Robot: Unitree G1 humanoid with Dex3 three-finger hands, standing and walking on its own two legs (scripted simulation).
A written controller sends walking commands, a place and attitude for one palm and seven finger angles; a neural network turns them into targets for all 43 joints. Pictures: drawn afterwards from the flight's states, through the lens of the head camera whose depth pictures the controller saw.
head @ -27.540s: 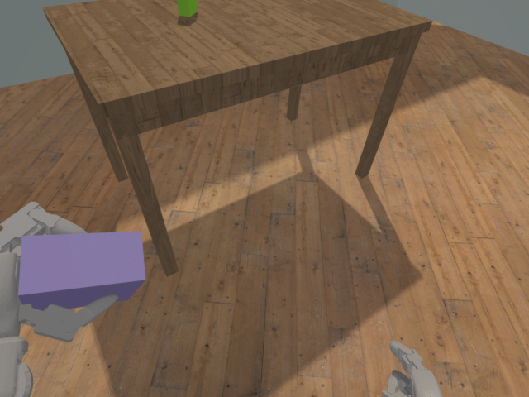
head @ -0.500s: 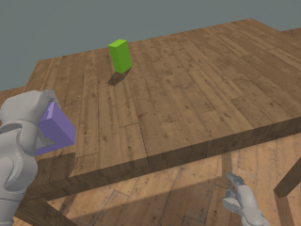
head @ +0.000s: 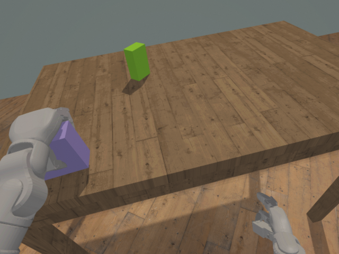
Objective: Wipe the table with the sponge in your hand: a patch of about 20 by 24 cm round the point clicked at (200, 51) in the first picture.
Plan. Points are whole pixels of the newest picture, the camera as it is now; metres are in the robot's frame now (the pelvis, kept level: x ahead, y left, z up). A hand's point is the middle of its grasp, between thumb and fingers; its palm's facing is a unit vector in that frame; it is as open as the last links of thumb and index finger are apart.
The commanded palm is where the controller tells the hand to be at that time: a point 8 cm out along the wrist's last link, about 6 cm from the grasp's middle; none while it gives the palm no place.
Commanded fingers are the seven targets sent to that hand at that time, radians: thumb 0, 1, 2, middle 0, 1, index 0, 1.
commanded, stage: move the sponge above the wiping area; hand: left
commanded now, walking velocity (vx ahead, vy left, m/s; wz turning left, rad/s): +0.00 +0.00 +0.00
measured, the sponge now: (60, 155) +0.25 +0.31 +0.13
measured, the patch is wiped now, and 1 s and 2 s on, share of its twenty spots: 0.00 0.00 0.00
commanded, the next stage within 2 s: lower the sponge onto the table in 0.68 s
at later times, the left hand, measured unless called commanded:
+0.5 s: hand (62, 145) +0.26 +0.29 +0.16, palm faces +0.05 -0.10 -0.99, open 9.9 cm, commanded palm +0.23 +0.30 +0.28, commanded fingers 0.00 0.10 1.30 -1.20 -1.60 -1.20 -1.60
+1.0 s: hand (65, 140) +0.26 +0.28 +0.18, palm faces +0.12 -0.06 -0.99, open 9.9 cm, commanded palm +0.22 +0.29 +0.28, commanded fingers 0.00 0.10 1.30 -1.20 -1.60 -1.20 -1.60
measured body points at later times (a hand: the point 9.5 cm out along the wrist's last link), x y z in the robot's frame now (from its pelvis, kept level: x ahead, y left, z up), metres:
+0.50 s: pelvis +0.02 +0.02 +0.00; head +0.00 -0.04 +0.45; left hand +0.25 +0.29 +0.22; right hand +0.27 -0.18 -0.08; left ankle +0.01 +0.11 -0.74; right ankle +0.06 -0.08 -0.74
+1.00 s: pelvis +0.01 +0.01 +0.00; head -0.01 -0.04 +0.45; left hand +0.25 +0.28 +0.23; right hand +0.27 -0.18 -0.07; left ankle +0.01 +0.11 -0.74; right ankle +0.06 -0.08 -0.74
